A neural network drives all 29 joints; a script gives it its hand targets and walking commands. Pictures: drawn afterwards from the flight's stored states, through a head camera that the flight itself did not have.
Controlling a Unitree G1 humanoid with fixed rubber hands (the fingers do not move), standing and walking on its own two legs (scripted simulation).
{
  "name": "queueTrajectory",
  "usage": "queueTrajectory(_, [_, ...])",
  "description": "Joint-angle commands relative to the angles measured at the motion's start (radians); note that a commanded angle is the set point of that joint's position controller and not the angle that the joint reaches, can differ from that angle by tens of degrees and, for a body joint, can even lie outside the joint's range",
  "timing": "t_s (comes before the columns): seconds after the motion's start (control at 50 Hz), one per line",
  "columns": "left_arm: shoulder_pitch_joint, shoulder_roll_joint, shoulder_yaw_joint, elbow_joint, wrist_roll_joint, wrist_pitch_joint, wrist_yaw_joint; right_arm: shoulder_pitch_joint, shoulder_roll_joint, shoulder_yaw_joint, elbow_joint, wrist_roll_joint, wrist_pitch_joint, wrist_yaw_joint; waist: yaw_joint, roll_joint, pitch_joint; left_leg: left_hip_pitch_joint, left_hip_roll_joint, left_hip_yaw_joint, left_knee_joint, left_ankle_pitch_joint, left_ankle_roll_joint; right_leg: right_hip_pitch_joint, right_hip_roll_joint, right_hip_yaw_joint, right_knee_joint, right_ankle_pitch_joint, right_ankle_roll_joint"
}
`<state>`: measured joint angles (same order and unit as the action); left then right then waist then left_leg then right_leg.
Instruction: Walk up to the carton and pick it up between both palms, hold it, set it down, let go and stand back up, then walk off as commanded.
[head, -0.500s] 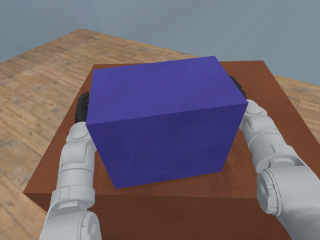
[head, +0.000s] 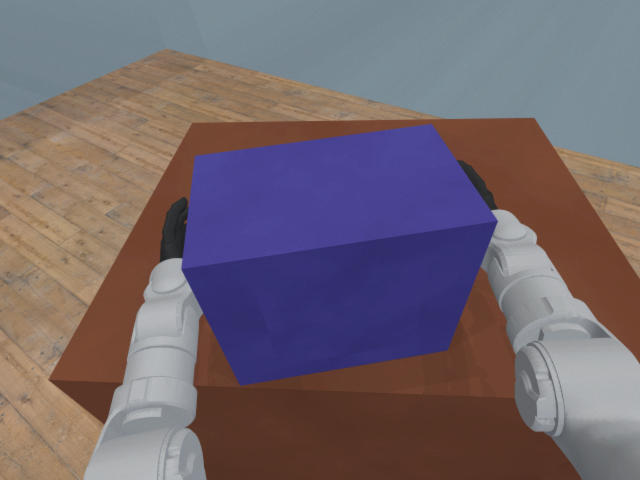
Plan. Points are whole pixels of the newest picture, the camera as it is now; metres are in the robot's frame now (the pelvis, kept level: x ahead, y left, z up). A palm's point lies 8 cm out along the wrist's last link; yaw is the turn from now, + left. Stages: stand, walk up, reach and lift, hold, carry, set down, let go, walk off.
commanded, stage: set down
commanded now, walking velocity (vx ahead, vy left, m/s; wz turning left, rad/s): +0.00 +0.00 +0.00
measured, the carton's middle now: (331, 261) +0.39 +0.03 +0.09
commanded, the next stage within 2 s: none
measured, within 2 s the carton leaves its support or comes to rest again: neither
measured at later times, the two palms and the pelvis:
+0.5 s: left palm (181, 260) +0.36 +0.22 +0.11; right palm (480, 219) +0.44 -0.16 +0.12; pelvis +0.00 +0.00 +0.00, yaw +0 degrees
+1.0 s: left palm (178, 255) +0.37 +0.23 +0.11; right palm (476, 218) +0.45 -0.16 +0.12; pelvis +0.00 +0.00 +0.00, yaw +0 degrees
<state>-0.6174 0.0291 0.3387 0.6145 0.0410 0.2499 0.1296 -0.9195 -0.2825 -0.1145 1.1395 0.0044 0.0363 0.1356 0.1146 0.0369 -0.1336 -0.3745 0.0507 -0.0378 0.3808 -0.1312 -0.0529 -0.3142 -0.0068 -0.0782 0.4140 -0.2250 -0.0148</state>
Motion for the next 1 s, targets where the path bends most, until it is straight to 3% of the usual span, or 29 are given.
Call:
queueTrajectory(0.0, [-0.696,-0.469,-0.241,-0.179,0.070,-0.074,-0.067,-0.695,0.437,0.101,-0.184,0.016,-0.153,0.133,0.093,-0.118,-0.496,0.262,-0.028,0.115,-0.032,0.398,0.007,0.083,0.072,-0.003,-0.113,0.300,0.026])
queueTrajectory(0.12, [-0.679,-0.444,-0.202,-0.137,0.095,-0.089,-0.072,-0.679,0.427,0.084,-0.184,-0.004,-0.165,0.131,0.105,-0.113,-0.494,0.228,-0.029,0.124,-0.037,0.364,0.015,0.083,0.063,0.003,-0.109,0.292,0.027])
queueTrajectory(0.16, [-0.654,-0.473,-0.221,-0.121,0.095,-0.092,-0.073,-0.671,0.433,0.072,-0.200,-0.008,-0.173,0.132,0.086,-0.105,-0.494,0.246,-0.028,0.118,-0.036,0.385,0.007,0.078,0.069,-0.004,-0.116,0.276,0.019])
queueTrajectory(0.2, [-0.672,-0.395,-0.178,-0.099,0.102,-0.102,-0.068,-0.655,0.397,0.065,-0.164,-0.008,-0.171,0.135,0.105,-0.103,-0.477,0.229,-0.028,0.128,-0.033,0.372,0.009,0.075,0.065,0.005,-0.116,0.260,0.016])
queueTrajectory(0.22, [-0.646,-0.436,-0.194,-0.104,0.106,-0.107,-0.068,-0.665,0.425,0.075,-0.191,-0.017,-0.181,0.135,0.109,-0.116,-0.489,0.220,-0.029,0.124,-0.035,0.378,0.012,0.078,0.063,0.001,-0.107,0.288,0.022])
queueTrajectory(0.26, [-0.645,-0.344,-0.146,-0.064,0.109,-0.109,-0.062,-0.644,0.319,0.034,-0.159,-0.022,-0.177,0.131,0.105,-0.116,-0.455,0.213,-0.031,0.129,-0.043,0.350,0.013,0.090,0.066,0.009,-0.108,0.259,0.019])
queueTrajectory(0.28, [-0.660,-0.317,-0.126,-0.062,0.112,-0.116,-0.059,-0.659,0.302,0.032,-0.164,-0.019,-0.177,0.131,0.123,-0.112,-0.487,0.205,-0.034,0.139,-0.044,0.352,0.014,0.094,0.065,0.014,-0.100,0.272,0.024])
queueTrajectory(0.34, [-0.645,-0.346,-0.120,-0.044,0.126,-0.131,-0.060,-0.642,0.315,0.008,-0.136,-0.046,-0.181,0.132,0.113,-0.116,-0.445,0.210,-0.035,0.138,-0.042,0.368,0.014,0.087,0.068,0.008,-0.101,0.261,0.022])
queueTrajectory(0.38, [-0.619,-0.308,-0.101,-0.050,0.130,-0.132,-0.047,-0.631,0.262,0.001,-0.137,-0.032,-0.182,0.128,0.127,-0.118,-0.434,0.198,-0.033,0.138,-0.037,0.377,0.012,0.093,0.071,0.012,-0.094,0.272,0.020])
queueTrajectory(0.44, [-0.595,-0.176,-0.062,-0.022,0.116,-0.127,-0.023,-0.600,0.119,-0.002,-0.129,-0.001,-0.168,0.095,0.118,-0.119,-0.416,0.174,-0.036,0.141,-0.031,0.360,0.012,0.120,0.071,0.022,-0.091,0.277,0.018])
queueTrajectory(0.46, [-0.579,-0.150,-0.066,-0.061,0.110,-0.126,-0.011,-0.581,0.087,0.004,-0.137,0.023,-0.165,0.089,0.117,-0.113,-0.418,0.167,-0.038,0.141,-0.027,0.379,0.010,0.142,0.076,0.026,-0.082,0.298,0.016])
queueTrajectory(0.48, [-0.581,-0.127,-0.055,-0.057,0.106,-0.122,0.001,-0.590,0.047,0.004,-0.130,0.031,-0.156,0.082,0.120,-0.124,-0.374,0.164,-0.034,0.141,-0.034,0.328,0.013,0.121,0.074,0.021,-0.089,0.241,0.019])
queueTrajectory(0.5, [-0.601,-0.083,-0.045,-0.069,0.084,-0.120,0.023,-0.614,0.001,0.010,-0.139,0.057,-0.150,0.073,0.133,-0.118,-0.391,0.147,-0.033,0.141,-0.032,0.305,0.009,0.104,0.080,0.023,-0.081,0.209,0.014])
queueTrajectory(0.52, [-0.582,-0.033,-0.062,-0.095,0.056,-0.122,0.044,-0.589,-0.091,0.003,-0.136,0.078,-0.146,0.059,0.115,-0.112,-0.427,0.157,-0.033,0.140,-0.017,0.336,0.003,0.121,0.087,0.021,-0.075,0.250,0.010])
queueTrajectory(0.56, [-0.592,0.034,-0.077,-0.081,0.018,-0.104,0.078,-0.603,-0.175,0.047,-0.123,0.143,-0.124,0.028,0.116,-0.094,-0.413,0.129,-0.033,0.138,-0.002,0.313,-0.002,0.107,0.089,0.035,-0.065,0.244,0.003])
queueTrajectory(0.62, [-0.635,0.062,-0.154,-0.065,-0.079,-0.091,0.113,-0.651,-0.205,0.129,-0.161,0.237,-0.087,-0.010,0.104,-0.105,-0.434,0.103,-0.028,0.133,0.024,0.283,-0.001,0.084,0.094,0.046,-0.044,0.240,0.000])
queueTrajectory(0.64, [-0.632,0.059,-0.164,-0.036,-0.092,-0.083,0.115,-0.652,-0.187,0.155,-0.157,0.259,-0.070,-0.014,0.104,-0.115,-0.410,0.089,-0.026,0.128,0.028,0.264,0.006,0.071,0.092,0.056,-0.048,0.228,-0.003])
queueTrajectory(0.66, [-0.654,0.048,-0.200,-0.050,-0.122,-0.084,0.114,-0.653,-0.175,0.160,-0.173,0.272,-0.061,-0.019,0.083,-0.114,-0.419,0.106,-0.024,0.129,0.031,0.254,0.002,0.054,0.093,0.049,-0.044,0.224,-0.003])
queueTrajectory(0.68, [-0.632,0.029,-0.203,-0.007,-0.128,-0.082,0.112,-0.654,-0.155,0.177,-0.176,0.280,-0.059,-0.025,0.093,-0.127,-0.394,0.083,-0.027,0.128,0.044,0.263,0.007,0.055,0.093,0.061,-0.042,0.238,-0.006])
queueTrajectory(0.72, [-0.621,0.085,-0.203,0.006,-0.161,-0.064,0.114,-0.649,-0.238,0.183,-0.186,0.302,-0.048,-0.035,0.085,-0.117,-0.416,0.117,-0.022,0.125,0.053,0.265,-0.004,0.032,0.101,0.055,-0.036,0.235,-0.012])
queueTrajectory(0.76, [-0.651,0.054,-0.238,-0.011,-0.188,-0.070,0.116,-0.652,-0.207,0.174,-0.188,0.306,-0.037,-0.041,0.064,-0.100,-0.411,0.111,-0.021,0.117,0.054,0.233,-0.011,0.023,0.099,0.051,-0.039,0.211,-0.013])
queueTrajectory(0.78, [-0.658,0.055,-0.252,0.034,-0.204,-0.070,0.116,-0.680,-0.206,0.187,-0.184,0.317,-0.034,-0.039,0.075,-0.104,-0.423,0.099,-0.021,0.115,0.059,0.228,-0.009,-0.008,0.098,0.051,-0.034,0.191,-0.017])
queueTrajectory(0.82, [-0.641,0.052,-0.261,0.013,-0.222,-0.079,0.121,-0.664,-0.219,0.180,-0.177,0.316,-0.038,-0.037,0.075,-0.107,-0.443,0.105,-0.019,0.108,0.064,0.222,-0.019,-0.015,0.103,0.044,-0.032,0.186,-0.020])
queueTrajectory(0.84, [-0.629,0.056,-0.252,0.061,-0.213,-0.072,0.120,-0.661,-0.199,0.205,-0.174,0.327,-0.030,-0.035,0.088,-0.117,-0.401,0.096,-0.019,0.115,0.064,0.210,-0.013,-0.012,0.099,0.050,-0.039,0.183,-0.015])
queueTrajectory(0.86, [-0.626,0.031,-0.252,0.021,-0.214,-0.070,0.119,-0.649,-0.192,0.189,-0.160,0.306,-0.024,-0.036,0.078,-0.121,-0.412,0.103,-0.015,0.109,0.057,0.213,-0.015,-0.001,0.101,0.047,-0.039,0.177,-0.013])
queueTrajectory(0.88, [-0.617,0.044,-0.248,0.029,-0.196,-0.072,0.117,-0.637,-0.200,0.190,-0.136,0.315,-0.023,-0.034,0.076,-0.093,-0.407,0.107,-0.021,0.109,0.058,0.233,-0.023,-0.002,0.099,0.047,-0.039,0.190,-0.018])
queueTrajectory(0.9, [-0.610,0.063,-0.249,0.039,-0.205,-0.068,0.114,-0.629,-0.226,0.194,-0.146,0.321,-0.023,-0.031,0.076,-0.101,-0.410,0.122,-0.017,0.110,0.057,0.226,-0.019,-0.022,0.099,0.048,-0.047,0.180,-0.016])
queueTrajectory(0.92, [-0.613,0.037,-0.249,0.059,-0.198,-0.072,0.114,-0.647,-0.200,0.204,-0.139,0.325,-0.027,-0.027,0.091,-0.088,-0.396,0.104,-0.020,0.106,0.061,0.228,-0.021,-0.023,0.096,0.050,-0.045,0.173,-0.017])
queueTrajectory(0.98, [-0.588,0.082,-0.234,0.025,-0.196,-0.067,0.109,-0.619,-0.260,0.193,-0.142,0.326,-0.029,-0.034,0.074,-0.096,-0.421,0.119,-0.020,0.111,0.064,0.257,-0.029,0.003,0.104,0.046,-0.047,0.213,-0.017])
